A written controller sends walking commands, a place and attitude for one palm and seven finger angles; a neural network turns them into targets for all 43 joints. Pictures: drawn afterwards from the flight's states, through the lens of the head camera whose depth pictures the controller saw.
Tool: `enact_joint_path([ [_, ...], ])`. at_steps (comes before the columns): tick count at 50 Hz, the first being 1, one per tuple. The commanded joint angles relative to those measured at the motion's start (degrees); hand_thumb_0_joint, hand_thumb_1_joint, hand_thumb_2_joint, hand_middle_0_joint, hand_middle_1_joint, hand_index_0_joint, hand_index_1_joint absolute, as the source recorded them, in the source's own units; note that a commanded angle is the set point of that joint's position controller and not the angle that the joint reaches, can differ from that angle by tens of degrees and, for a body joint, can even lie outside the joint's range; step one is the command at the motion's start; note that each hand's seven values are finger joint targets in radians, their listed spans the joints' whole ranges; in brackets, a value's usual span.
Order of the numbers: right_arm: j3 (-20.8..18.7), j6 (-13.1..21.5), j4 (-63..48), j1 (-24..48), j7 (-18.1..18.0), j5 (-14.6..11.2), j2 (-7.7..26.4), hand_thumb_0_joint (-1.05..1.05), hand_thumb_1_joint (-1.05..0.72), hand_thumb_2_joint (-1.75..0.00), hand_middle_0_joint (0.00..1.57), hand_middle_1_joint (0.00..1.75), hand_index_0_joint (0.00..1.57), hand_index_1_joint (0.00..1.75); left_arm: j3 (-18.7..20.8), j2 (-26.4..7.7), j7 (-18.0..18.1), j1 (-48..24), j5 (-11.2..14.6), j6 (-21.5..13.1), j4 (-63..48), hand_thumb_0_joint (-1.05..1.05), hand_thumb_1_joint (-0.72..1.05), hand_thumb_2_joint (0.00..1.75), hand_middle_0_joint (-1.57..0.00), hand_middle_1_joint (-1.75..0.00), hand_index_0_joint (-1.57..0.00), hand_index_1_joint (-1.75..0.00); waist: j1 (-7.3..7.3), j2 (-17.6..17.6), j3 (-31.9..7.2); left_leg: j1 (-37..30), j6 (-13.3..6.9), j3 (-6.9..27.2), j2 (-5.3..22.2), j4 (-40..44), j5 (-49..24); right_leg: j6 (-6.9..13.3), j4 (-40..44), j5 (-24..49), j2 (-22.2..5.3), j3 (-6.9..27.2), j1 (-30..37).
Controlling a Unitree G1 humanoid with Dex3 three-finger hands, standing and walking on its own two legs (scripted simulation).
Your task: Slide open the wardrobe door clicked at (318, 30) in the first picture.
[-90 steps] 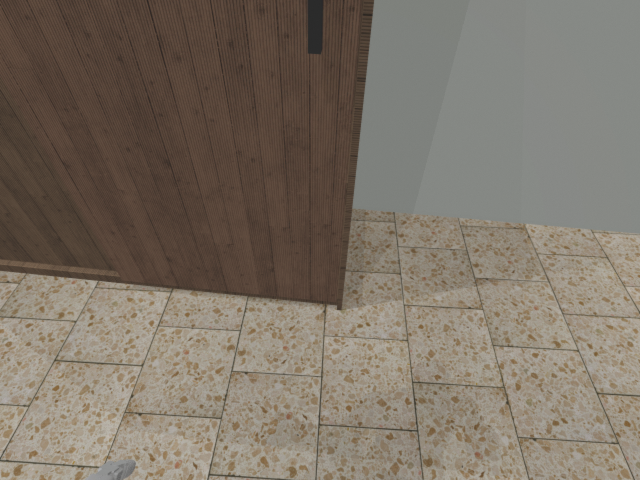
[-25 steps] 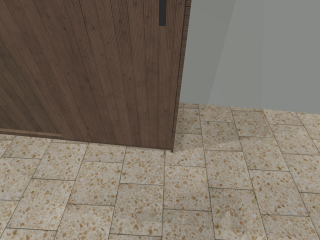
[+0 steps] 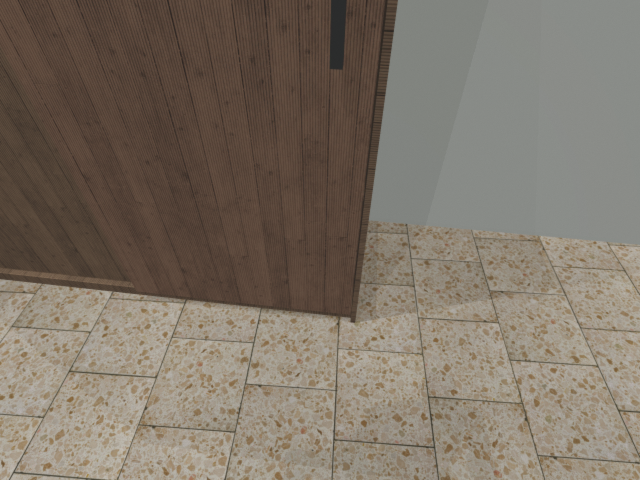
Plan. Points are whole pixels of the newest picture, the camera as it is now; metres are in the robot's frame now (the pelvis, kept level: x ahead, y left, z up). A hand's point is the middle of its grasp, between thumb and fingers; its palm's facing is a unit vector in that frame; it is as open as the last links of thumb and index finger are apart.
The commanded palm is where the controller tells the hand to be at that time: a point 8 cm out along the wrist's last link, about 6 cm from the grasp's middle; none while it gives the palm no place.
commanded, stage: take the last steps up to it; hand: right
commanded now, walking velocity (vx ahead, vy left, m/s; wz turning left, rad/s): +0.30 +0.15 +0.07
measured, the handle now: (339, 12) +0.80 +0.01 +0.27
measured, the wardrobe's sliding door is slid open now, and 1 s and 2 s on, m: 0.00 0.00 0.00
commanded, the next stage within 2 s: come to a stop and stand still in 0.76 s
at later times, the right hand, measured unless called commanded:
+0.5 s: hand out of the picture +0.03 -0.12 -0.19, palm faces +0.06 +0.99 -0.08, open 7.4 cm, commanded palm none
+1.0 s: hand (375, 342) +0.40 -0.08 -0.17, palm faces -0.03 +0.97 -0.23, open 7.4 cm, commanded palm none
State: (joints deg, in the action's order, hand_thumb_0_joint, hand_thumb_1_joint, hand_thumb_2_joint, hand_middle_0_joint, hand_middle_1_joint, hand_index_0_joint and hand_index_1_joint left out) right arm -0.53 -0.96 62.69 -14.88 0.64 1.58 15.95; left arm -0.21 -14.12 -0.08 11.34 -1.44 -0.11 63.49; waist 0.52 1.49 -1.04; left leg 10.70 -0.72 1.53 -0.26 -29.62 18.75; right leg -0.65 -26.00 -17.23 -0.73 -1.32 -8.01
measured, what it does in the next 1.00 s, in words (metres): walks ahead: right foot, then left foot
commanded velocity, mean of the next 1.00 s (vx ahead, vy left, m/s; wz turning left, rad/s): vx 0.15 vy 0.08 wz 0.02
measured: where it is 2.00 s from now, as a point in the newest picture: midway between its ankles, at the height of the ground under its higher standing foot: outside the picture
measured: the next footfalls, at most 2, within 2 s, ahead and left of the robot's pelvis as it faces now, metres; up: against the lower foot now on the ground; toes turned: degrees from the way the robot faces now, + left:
right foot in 0.46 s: +0.26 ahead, -0.08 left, +0.00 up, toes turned -8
left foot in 0.88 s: +0.39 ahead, +0.22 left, +0.00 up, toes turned +9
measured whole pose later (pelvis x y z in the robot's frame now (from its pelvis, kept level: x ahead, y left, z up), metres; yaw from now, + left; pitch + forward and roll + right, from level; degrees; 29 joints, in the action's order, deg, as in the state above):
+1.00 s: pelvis +0.31 +0.10 -0.01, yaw +1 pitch -1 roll +0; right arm -2.3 1.9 58.4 -9.2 -0.6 1.7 8.6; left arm 3.3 -10.7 1.5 19.1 -0.9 0.9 64.0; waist -2.2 -3.1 3.6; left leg 18.7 -1.4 -7.4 2.5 -32.8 13.5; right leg -1.3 -52.4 -29.3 -5.1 -2.7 -17.7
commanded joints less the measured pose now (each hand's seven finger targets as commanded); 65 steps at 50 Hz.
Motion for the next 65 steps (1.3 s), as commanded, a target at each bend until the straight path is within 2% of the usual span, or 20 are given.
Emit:
enact_joint_path([
  [1, -1.6, 1.6, -4.7, -1.1, 0.8, 0.0, 3.2, 0.0, -0.9, -0.9, 0.2, 0.3, 0.2, 0.3, 4.0, -12.1, 1.5, 5.1, 0.1, -1.3, -2.3, 0.0, 0.9, 0.9, -0.2, -0.3, -0.2, -0.3, -1.78, -10.4, 7.9, 14.4, -0.4, -3.6, 0.6, -4.9, 4.1, 9.2, 9.8, -5.7, -16.5, 17.4, 2.0],
  [4, -2.7, 2.4, -2.3, -9.5, 0.7, -0.1, 2.6, 0.0, -0.9, -0.9, 0.2, 0.3, 0.2, 0.3, 3.9, -8.6, 1.9, 4.1, 0.0, -1.9, -2.7, 0.0, 0.9, 0.9, -0.2, -0.3, -0.2, -0.3, 2.26, -3.7, 5.0, -3.4, -2.4, -0.6, 3.1, 4.9, -1.7, 5.2, -5.1, 4.0, -11.2, 6.5, -9.4],
  [6, -4.4, 3.4, 1.8, -22.0, -0.9, -0.2, 7.5, 0.0, -0.9, -0.9, 0.2, 0.3, 0.2, 0.3, 2.6, -3.0, 1.6, -4.1, 0.5, -2.6, -6.9, 0.0, 0.9, 0.9, -0.2, -0.3, -0.2, -0.3, 7.45, 17.8, 6.7, -16.4, -10.2, 24.4, 18.8, 15.5, -18.7, 1.2, -32.3, -16.4, -1.1, -3.9, -31.9],
  [7, -3.6, 3.7, 2.6, -23.4, -1.5, -0.2, 5.3, 0.0, -0.9, -0.9, 0.2, 0.3, 0.2, 0.3, 3.0, -3.3, 1.4, -6.3, 0.4, -2.7, -7.5, 0.0, 0.9, 0.9, -0.2, -0.3, -0.2, -0.3, 6.75, 8.8, 8.0, -15.8, -14.0, 24.7, 20.2, 14.7, -24.5, 1.6, -38.6, -15.7, -3.0, -0.1, -35.0],
  [9, -2.8, 3.9, 1.4, -18.6, -2.1, 0.1, 2.5, 0.0, -0.9, -0.9, 0.2, 0.3, 0.2, 0.3, 3.5, -1.0, 0.9, -5.2, 0.2, -2.5, -6.6, 0.0, 0.9, 0.9, -0.2, -0.3, -0.2, -0.3, 3.23, -0.4, 7.4, -14.1, -14.7, 17.5, 17.2, 13.3, -21.7, 0.8, -41.8, -10.4, -5.2, -0.6, -35.0],
  [17, -2.1, 4.5, 2.6, -15.4, -2.6, 0.4, -1.2, 0.0, -0.9, -0.9, 0.2, 0.3, 0.2, 0.3, 3.6, 3.4, -0.5, -4.4, 0.5, -2.1, -6.9, 0.0, 0.9, 0.9, -0.2, -0.3, -0.2, -0.3, -0.46, 5.0, 9.3, -2.7, -10.0, 4.5, 10.6, 16.2, -23.9, 1.9, -20.3, 0.5, -4.4, -6.4, -20.8],
  [20, -2.5, 4.4, 3.0, -13.8, -2.1, 0.0, -0.9, 0.0, -0.9, -0.9, 0.2, 0.3, 0.2, 0.3, 4.3, 2.2, 0.9, 7.4, 0.3, -3.0, -3.0, 0.0, 0.9, 0.9, -0.2, -0.3, -0.2, -0.3, -5.81, 2.7, 3.3, -1.1, -8.1, 0.1, 7.1, 1.8, -37.6, 3.4, -10.0, 6.5, -0.3, -9.5, -3.0],
  [21, -2.7, 4.4, 2.7, -14.4, -1.9, -0.3, -1.7, 0.0, -0.9, -0.9, 0.2, 0.3, 0.2, 0.3, 5.0, -0.1, 1.6, 15.2, -0.1, -3.4, -0.8, 0.0, 0.9, 0.9, -0.2, -0.3, -0.2, -0.3, -8.44, 1.1, -1.3, 3.6, -6.6, -0.4, 5.4, -10.2, -34.9, 4.6, -6.0, 8.8, -3.3, -5.8, 8.4],
  [23, -2.5, 4.2, -0.4, -16.8, -0.9, -0.5, -5.1, 0.0, -0.9, -0.9, 0.2, 0.3, 0.2, 0.3, 6.6, -9.8, 2.7, 23.3, -0.2, -3.3, 0.7, 0.0, 0.9, 0.9, -0.2, -0.3, -0.2, -0.3, -7.88, -15.7, -8.3, 22.3, -3.0, -1.7, -3.1, -42.7, 11.1, 15.4, 10.6, 4.2, -30.8, 33.5, 18.5],
  [26, -3.3, 2.5, -1.9, -8.9, 0.0, 0.9, -4.6, 0.0, -0.9, -0.9, 0.2, 0.3, 0.2, 0.3, 4.7, -2.1, 2.9, 8.8, -0.1, -3.7, -2.5, 0.0, 0.9, 0.9, -0.2, -0.3, -0.2, -0.3, -2.68, -5.6, 8.6, 25.2, -1.8, 1.5, 5.4, -47.3, 1.6, 12.4, 17.2, -11.1, -25.8, 23.7, -6.3],
  [30, -3.3, 0.7, -2.2, -12.2, 0.7, 0.9, -7.9, 0.0, -0.9, -0.9, 0.2, 0.3, 0.2, 0.3, 4.5, -0.3, 2.4, 5.2, -0.4, -4.5, -4.0, 0.0, 0.9, 0.9, -0.2, -0.3, -0.2, -0.3, 1.28, -7.1, 6.2, 17.7, 0.4, -2.1, 6.9, -34.2, -3.7, 8.7, 14.5, 2.3, -17.7, 3.6, -12.7],
  [41, -4.0, 1.5, -7.4, 1.4, 1.2, 0.3, -3.4, 0.0, -0.9, -0.9, 0.2, 0.3, 0.2, 0.3, 6.3, -5.0, 1.5, 8.7, -0.9, -2.3, -3.8, 0.0, 0.9, 0.9, -0.2, -0.3, -0.2, -0.3, -1.41, -9.0, 6.1, 7.2, 1.7, -8.9, 4.1, -3.0, -6.9, 6.7, 7.9, 3.8, -16.6, 1.2, -7.4],
  [43, -4.7, 2.4, -4.3, -7.5, 0.7, 0.3, 0.0, 0.0, -0.9, -0.9, 0.2, 0.3, 0.2, 0.3, 5.8, -3.7, 1.2, 8.9, -0.6, -1.9, -3.5, 0.0, 0.9, 0.9, -0.2, -0.3, -0.2, -0.3, 2.8, -2.1, 0.9, -7.5, 0.1, -7.2, 4.1, 4.4, -8.0, 3.2, -6.4, 1.9, -11.2, -3.5, -11.5],
  [44, -5.6, 3.4, -2.8, -11.9, -0.2, 0.6, 5.3, 0.0, -0.9, -0.9, 0.2, 0.3, 0.2, 0.3, 4.5, 1.2, 0.8, 11.4, 0.0, -2.0, -3.9, 0.0, 0.9, 0.9, -0.2, -0.3, -0.2, -0.3, 3.97, 13.0, -3.6, -17.4, -3.6, 8.1, 17.3, 8.4, -12.8, 0.6, -22.9, -9.3, -4.5, -8.9, -21.3],
  [45, -4.9, 3.5, -3.2, -12.7, -1.0, -0.4, 6.8, 0.0, -0.9, -0.9, 0.2, 0.3, 0.2, 0.3, 3.6, 2.4, 1.2, 9.0, 0.5, -1.3, -5.9, 0.0, 0.9, 0.9, -0.2, -0.3, -0.2, -0.3, 3.65, 12.5, -4.0, -12.4, -6.7, 15.4, 23.8, 12.0, -26.1, 0.3, -30.4, -19.3, -2.6, -3.7, -21.6],
  [49, -3.0, 3.1, -5.9, 2.6, -2.5, -0.2, 1.9, 0.0, -0.9, -0.9, 0.2, 0.3, 0.2, 0.3, 3.1, 2.9, 2.0, 10.8, 1.1, 0.4, -1.9, 0.0, 0.9, 0.9, -0.2, -0.3, -0.2, -0.3, -1.55, 6.1, -0.6, 0.1, -8.4, 2.9, 19.0, 8.2, -44.9, -1.0, -28.4, -11.3, -4.7, 0.6, -13.2],
  [54, -4.7, 1.4, -5.9, -0.8, -3.7, -0.1, 3.4, 0.0, -0.9, -0.9, 0.2, 0.3, 0.2, 0.3, 4.0, 1.6, 1.7, 5.8, 0.5, 2.3, -4.6, 0.0, 0.9, 0.9, -0.2, -0.3, -0.2, -0.3, 1.38, 5.5, -1.7, -4.8, -11.0, 4.0, 21.6, 6.2, -53.7, -2.2, -30.6, -10.1, -1.2, 0.1, -18.3],
  [61, -5.3, 0.6, -8.7, 2.7, -3.8, 0.5, 4.4, 0.0, -0.9, -0.9, 0.2, 0.3, 0.2, 0.3, 4.6, 1.5, 0.9, 2.4, 0.8, 2.5, -8.2, 0.0, 0.9, 0.9, -0.2, -0.3, -0.2, -0.3, 0.1, 8.4, -2.9, -0.9, -9.9, 2.2, 20.3, 5.7, -41.7, -1.6, -20.4, -7.8, -1.3, 0.6, -13.2],
  [64, -5.3, 0.0, -8.8, 2.7, -3.3, -0.1, 4.3, 0.0, -0.9, -0.9, 0.2, 0.3, 0.2, 0.3, 4.4, 0.9, 0.9, 5.5, 0.7, 1.6, -7.5, 0.0, 0.9, 0.9, -0.2, -0.3, -0.2, -0.3, -1.69, 7.6, -3.9, 3.3, -5.5, 0.0, 16.1, 1.6, -29.3, -1.2, -3.0, 5.5, -0.4, -2.7, -2.1],
  [65, -4.8, -0.4, -9.1, 1.4, -3.0, -0.2, 2.3, 0.0, -0.9, -0.9, 0.2, 0.3, 0.2, 0.3, 4.8, -1.3, 1.0, 5.7, 0.5, 1.1, -7.8, 0.0, 0.9, 0.9, -0.2, -0.3, -0.2, -0.3, -1.67, 0.5, -4.0, 8.5, -2.6, -2.2, 12.5, -3.0, -17.6, 0.1, 1.6, 12.3, -4.8, 1.1, 3.7],
])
